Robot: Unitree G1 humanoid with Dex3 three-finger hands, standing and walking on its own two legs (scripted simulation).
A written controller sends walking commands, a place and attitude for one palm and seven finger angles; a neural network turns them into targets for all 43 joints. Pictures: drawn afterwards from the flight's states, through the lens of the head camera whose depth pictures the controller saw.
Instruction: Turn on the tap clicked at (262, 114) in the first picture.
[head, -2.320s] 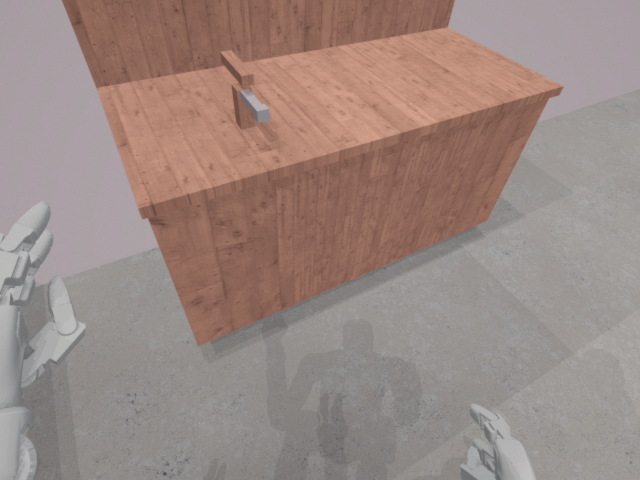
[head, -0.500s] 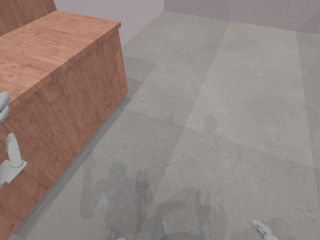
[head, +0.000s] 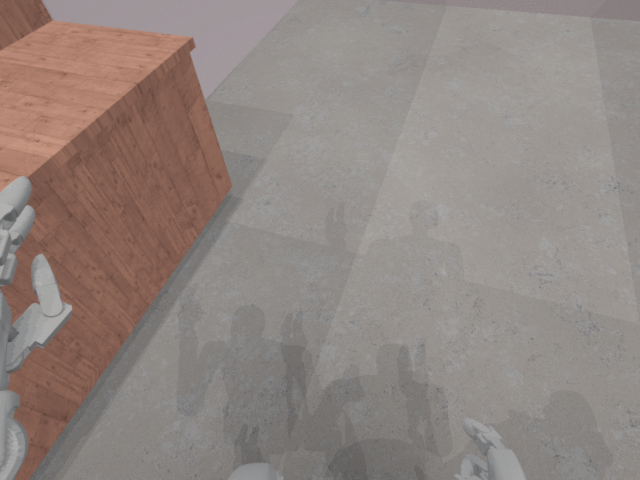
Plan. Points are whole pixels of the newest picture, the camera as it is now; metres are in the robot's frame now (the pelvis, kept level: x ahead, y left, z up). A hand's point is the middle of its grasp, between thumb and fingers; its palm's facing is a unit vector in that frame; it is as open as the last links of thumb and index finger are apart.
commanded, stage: walk to a spot facing it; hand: left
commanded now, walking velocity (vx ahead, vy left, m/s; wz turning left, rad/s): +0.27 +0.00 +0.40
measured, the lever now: out of the picture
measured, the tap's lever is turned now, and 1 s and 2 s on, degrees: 0 0 0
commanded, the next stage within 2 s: turn to face it in 0.12 s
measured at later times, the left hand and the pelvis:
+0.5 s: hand (94, 190) +0.36 +0.26 +0.19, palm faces +0.47 -0.76 -0.44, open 7.4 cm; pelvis +0.15 +0.00 +0.00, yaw +9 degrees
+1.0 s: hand (120, 235) +0.30 +0.21 +0.19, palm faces +0.66 -0.59 -0.46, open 7.4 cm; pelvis +0.20 -0.08 +0.02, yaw +26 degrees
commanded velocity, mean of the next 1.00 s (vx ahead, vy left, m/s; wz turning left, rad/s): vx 0.04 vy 0.00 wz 0.58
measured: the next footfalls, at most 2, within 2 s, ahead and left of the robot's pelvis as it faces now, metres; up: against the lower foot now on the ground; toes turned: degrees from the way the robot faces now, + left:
left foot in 0.34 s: +0.27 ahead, +0.11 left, +0.00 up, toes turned +15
right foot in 0.78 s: +0.24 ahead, -0.18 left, +0.00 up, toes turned +12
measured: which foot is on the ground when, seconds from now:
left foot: up 0.00-0.32, down 0.34-0.78, up 0.80-1.00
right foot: down 0.00-0.34, up 0.36-0.76, down 0.78-1.00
